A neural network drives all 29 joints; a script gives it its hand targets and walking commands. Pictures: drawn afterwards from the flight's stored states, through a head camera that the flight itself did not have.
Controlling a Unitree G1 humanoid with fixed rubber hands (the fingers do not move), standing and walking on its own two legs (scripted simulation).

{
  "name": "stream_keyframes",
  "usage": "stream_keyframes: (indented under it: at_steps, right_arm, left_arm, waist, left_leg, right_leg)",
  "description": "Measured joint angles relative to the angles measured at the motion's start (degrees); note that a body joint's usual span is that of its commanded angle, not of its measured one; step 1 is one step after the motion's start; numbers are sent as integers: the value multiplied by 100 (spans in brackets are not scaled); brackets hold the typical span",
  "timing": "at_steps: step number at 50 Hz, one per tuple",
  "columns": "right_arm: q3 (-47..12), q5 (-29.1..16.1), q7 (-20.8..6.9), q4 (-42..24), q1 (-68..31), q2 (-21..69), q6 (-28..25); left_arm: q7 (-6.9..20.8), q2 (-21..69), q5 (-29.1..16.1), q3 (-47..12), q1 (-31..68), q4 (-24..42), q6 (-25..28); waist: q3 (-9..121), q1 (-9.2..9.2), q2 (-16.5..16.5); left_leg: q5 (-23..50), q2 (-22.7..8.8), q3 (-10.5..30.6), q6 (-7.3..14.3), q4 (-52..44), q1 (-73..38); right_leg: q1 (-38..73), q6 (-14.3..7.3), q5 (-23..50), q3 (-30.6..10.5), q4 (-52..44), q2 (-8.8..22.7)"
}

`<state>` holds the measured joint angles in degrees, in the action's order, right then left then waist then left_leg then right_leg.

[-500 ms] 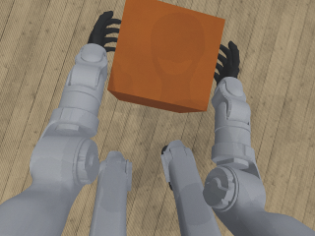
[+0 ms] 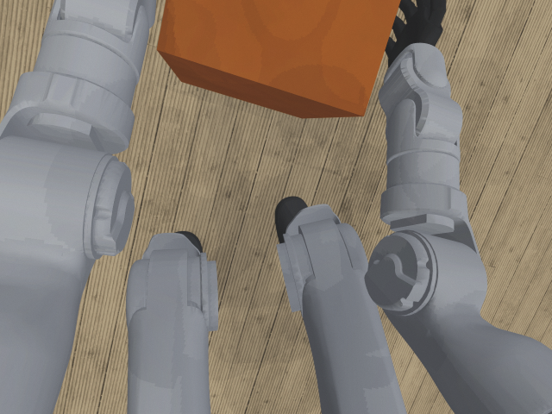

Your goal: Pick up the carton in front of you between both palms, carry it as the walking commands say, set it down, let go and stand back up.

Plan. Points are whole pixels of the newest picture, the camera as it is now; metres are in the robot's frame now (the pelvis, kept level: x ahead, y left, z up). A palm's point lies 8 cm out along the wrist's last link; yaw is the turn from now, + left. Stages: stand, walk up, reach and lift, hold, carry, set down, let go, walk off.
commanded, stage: set down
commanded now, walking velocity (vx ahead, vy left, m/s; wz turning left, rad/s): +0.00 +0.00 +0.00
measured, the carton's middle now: (273, 15) +0.55 -0.08 -0.26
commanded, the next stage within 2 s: none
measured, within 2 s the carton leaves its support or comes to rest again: rests again in 0.40 s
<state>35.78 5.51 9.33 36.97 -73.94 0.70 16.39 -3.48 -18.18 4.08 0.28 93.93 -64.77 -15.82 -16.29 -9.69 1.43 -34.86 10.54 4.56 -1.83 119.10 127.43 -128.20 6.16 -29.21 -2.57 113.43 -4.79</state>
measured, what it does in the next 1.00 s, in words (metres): stands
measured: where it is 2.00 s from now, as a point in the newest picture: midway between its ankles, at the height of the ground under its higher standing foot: (243, 279)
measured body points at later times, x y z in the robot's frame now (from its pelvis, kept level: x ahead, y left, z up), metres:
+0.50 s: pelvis +0.00 +0.01 -0.02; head +0.38 +0.01 +0.22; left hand +0.60 +0.06 -0.21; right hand +0.50 -0.22 -0.20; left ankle +0.09 +0.11 -0.38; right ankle +0.13 -0.14 -0.38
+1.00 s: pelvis +0.00 +0.01 -0.03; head +0.38 +0.03 +0.21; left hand +0.60 +0.06 -0.21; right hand +0.50 -0.23 -0.20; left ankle +0.09 +0.10 -0.38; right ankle +0.13 -0.14 -0.38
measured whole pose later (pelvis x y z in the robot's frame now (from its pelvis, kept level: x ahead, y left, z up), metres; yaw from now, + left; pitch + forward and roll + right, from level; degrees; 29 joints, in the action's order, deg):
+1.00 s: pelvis +0.00 +0.01 -0.03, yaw -2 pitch +38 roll -7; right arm 40.3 10.1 0.7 51.4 -78.7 -4.3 12.6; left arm 1.5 -18.5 10.2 6.0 95.5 -70.5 -12.0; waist -20.8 -10.1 -0.2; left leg -37.3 6.9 2.1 2.3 127.3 128.1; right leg -127.6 6.7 -31.5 -1.2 120.2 -3.3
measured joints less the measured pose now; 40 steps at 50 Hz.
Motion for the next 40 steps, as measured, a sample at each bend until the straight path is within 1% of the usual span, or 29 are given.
stream_keyframes:
  at_steps: [3, 7, 23, 31, 40]
  right_arm:
    - [-105, -178, 25, 100, -42, -89, 8]
    - [-104, -259, 14, 187, -25, -89, -111]
    - [-81, -57, -311, 823, -128, -210, -308]
    - [29, 102, -474, 1068, -245, -361, -347]
    - [192, 249, -698, 1228, -331, -448, -343]
  left_arm:
    - [-53, -71, -160, -246, -19, -26, 21]
    - [-98, -91, -228, -351, -30, -148, 88]
    - [2, -152, -149, -198, 56, -608, 226]
    - [115, -95, 28, 13, 195, -752, 270]
    - [306, -53, 308, 316, 164, -649, 352]
  waist:
    - [-132, -39, -73]
    - [-85, -52, -101]
    - [-179, -111, -23]
    - [-329, -94, -33]
    - [-409, -75, -100]
  left_leg:
    - [-124, -25, 6, 11, 177, -54]
    - [-227, -64, -10, 40, 315, -22]
    - [-221, -122, -162, 200, 520, 37]
    - [-218, -183, -211, 281, 658, 27]
    - [-247, -270, -225, 347, 769, 38]
  right_leg:
    - [48, -24, -111, 52, 162, 16]
    - [7, -47, -187, 89, 284, 32]
    - [12, 16, -234, 54, 481, 117]
    - [58, 44, -237, 69, 588, 141]
    - [68, 53, -247, 112, 655, 147]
